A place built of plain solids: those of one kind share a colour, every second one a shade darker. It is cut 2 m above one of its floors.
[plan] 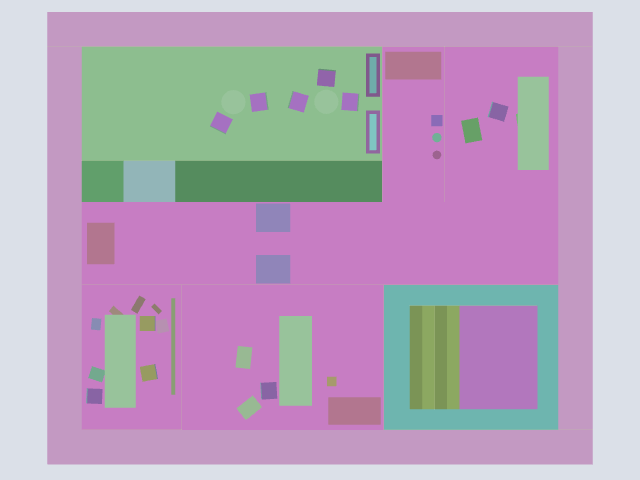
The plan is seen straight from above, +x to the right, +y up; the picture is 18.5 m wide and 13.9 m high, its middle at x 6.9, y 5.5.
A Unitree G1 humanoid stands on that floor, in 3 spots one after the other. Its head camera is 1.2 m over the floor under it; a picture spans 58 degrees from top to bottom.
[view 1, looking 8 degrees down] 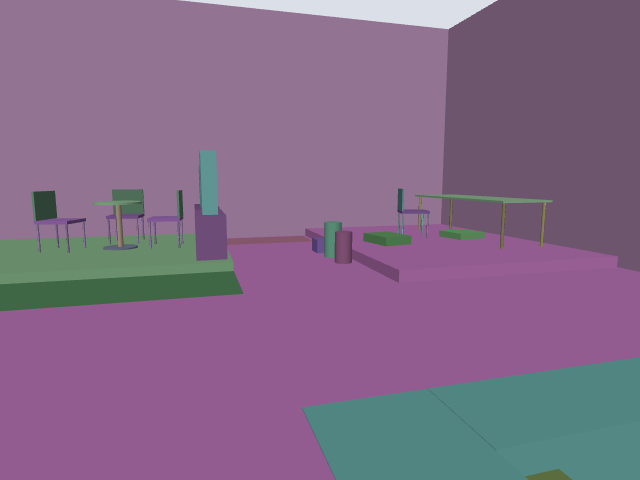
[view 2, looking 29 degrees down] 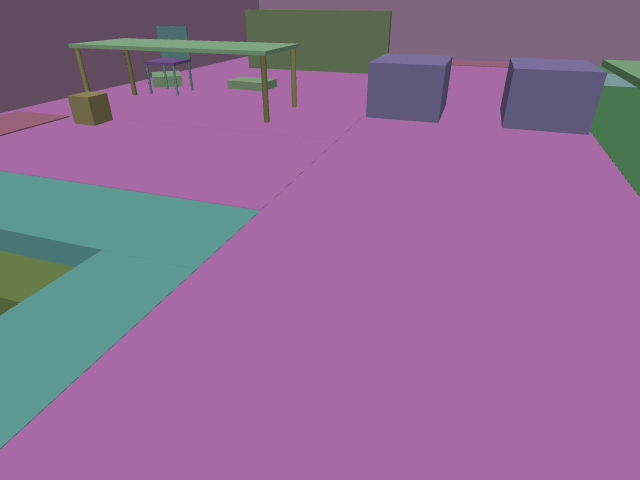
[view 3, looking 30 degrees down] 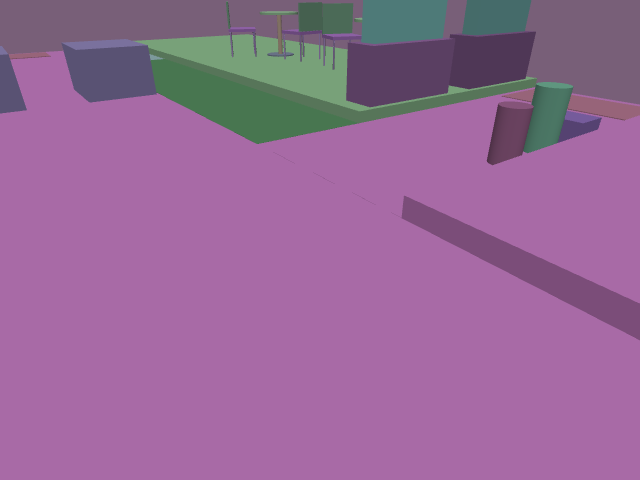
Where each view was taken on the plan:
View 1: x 8.25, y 2.10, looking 74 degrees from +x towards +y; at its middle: edge_toolbox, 7.05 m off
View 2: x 11.05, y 5.40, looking -161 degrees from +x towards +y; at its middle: floor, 2.48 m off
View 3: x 12.11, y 4.82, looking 144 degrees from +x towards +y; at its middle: floor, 2.40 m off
